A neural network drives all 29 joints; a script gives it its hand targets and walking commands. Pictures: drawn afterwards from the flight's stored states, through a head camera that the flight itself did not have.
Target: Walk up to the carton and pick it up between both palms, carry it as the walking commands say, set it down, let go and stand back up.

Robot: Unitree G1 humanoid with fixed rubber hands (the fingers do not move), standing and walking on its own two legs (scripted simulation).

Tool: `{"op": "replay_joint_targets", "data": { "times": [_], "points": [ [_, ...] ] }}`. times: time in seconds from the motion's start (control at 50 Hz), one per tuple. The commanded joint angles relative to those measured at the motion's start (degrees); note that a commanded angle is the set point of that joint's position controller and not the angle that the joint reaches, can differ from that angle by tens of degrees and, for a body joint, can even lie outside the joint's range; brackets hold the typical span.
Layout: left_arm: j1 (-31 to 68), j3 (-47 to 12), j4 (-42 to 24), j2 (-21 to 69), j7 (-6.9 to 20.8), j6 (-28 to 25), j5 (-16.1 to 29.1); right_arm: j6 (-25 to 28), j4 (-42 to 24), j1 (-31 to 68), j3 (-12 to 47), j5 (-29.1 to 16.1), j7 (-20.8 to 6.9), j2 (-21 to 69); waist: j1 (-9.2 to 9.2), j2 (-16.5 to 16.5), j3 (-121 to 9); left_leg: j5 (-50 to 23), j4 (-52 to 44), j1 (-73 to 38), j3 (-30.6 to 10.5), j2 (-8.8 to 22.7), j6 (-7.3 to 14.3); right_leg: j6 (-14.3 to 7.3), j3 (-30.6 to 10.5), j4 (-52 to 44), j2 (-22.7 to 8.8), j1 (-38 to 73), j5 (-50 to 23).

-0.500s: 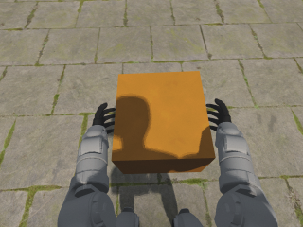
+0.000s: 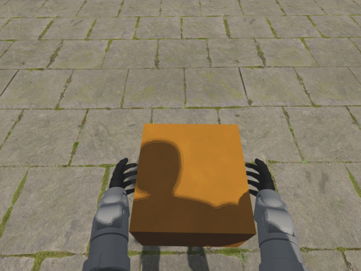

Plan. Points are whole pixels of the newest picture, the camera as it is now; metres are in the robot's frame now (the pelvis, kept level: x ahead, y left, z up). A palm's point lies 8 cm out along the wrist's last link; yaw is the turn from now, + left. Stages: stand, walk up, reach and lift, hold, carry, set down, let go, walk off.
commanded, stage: reach and lift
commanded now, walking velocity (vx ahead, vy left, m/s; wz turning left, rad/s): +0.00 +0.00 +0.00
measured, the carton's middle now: (190, 184) +0.36 +0.00 -0.10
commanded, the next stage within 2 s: hold in 1.48 s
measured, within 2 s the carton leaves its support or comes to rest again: neither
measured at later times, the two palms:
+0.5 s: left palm (107, 190) +0.28 +0.17 +0.05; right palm (277, 193) +0.28 -0.17 +0.05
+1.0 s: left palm (107, 187) +0.28 +0.17 +0.06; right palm (283, 192) +0.28 -0.17 +0.06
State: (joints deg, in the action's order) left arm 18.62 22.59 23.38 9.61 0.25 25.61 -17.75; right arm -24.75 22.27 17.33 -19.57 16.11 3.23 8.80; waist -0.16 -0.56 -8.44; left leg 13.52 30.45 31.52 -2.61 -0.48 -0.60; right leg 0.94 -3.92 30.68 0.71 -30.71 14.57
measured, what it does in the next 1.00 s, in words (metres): stands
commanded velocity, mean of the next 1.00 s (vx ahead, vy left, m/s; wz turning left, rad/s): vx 0.00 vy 0.00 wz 0.00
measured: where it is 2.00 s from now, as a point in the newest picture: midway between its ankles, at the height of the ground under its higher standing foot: outside the picture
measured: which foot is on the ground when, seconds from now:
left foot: down 0.00-1.00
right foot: down 0.00-1.00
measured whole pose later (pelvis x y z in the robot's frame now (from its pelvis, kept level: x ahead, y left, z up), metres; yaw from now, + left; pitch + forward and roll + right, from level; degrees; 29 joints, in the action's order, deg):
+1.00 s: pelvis -0.01 -0.01 +0.02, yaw +0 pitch -4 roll +0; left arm 16.9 18.8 15.1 8.7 2.9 42.3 -18.9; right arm -41.2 15.2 15.3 -16.5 17.3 1.4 8.2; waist -0.4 -0.7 -1.3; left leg 8.8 16.3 3.2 -2.8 0.1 -1.0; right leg 0.4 -3.9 17.2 0.5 -2.7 10.1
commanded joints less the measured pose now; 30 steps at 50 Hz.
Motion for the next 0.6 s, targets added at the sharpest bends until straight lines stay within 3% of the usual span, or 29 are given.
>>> {"op": "replay_joint_targets", "data": {
  "times": [0.0,0.12,0.2,0.34,0.48,0.58],
  "points": [
    [25.9,-37.3,1.6,50.7,17.9,0.5,11.0,-1.4,2.5,26.2,35.5,-10.4,-21.1,50.9,-0.03,-0.1,-22.8,-22.6,-3.5,-19.3,-0.4,-5.0,0.6,-0.4,-0.2,-4.1,5.3,15.9,-24.4],
    [24.9,-36.5,-1.3,48.7,17.9,3.7,11.2,-4.6,1.0,24.7,34.9,-11.2,-20.5,50.9,-0.25,1.0,-15.3,-20.3,-7.5,-22.0,0.1,-4.8,0.5,-0.5,0.0,-7.8,5.3,19.7,-21.5],
    [25.9,-38.2,-3.2,49.4,18.4,5.4,12.5,-5.9,-3.4,27.2,37.1,-12.6,-20.0,51.9,-0.17,1.8,-14.3,-17.7,-8.9,-23.9,0.9,-5.3,0.5,-0.5,0.4,-9.1,5.1,22.4,-19.2],
    [30.6,-41.5,-8.0,48.8,19.0,8.2,15.9,-9.0,-6.4,29.9,38.6,-14.7,-19.6,53.7,0.45,0.0,-15.1,-15.0,-10.0,-27.5,0.7,-5.1,0.3,-0.6,1.4,-10.2,5.0,25.3,-15.7],
    [30.6,-40.3,-6.0,49.1,19.3,11.7,16.3,-12.2,-6.3,32.4,37.9,-15.4,-20.1,52.4,-0.36,0.5,-10.4,-11.7,-12.2,-28.9,1.2,-4.8,0.2,-0.8,1.6,-12.2,4.8,27.0,-11.3],
    [32.1,-38.9,-5.1,50.1,19.6,13.7,16.2,-14.1,-5.0,33.0,36.1,-14.7,-20.6,51.3,0.22,0.7,-7.1,-9.8,-13.9,-30.0,1.4,-4.9,-0.1,-0.9,1.5,-14.0,4.6,27.5,-8.8]
  ]
}}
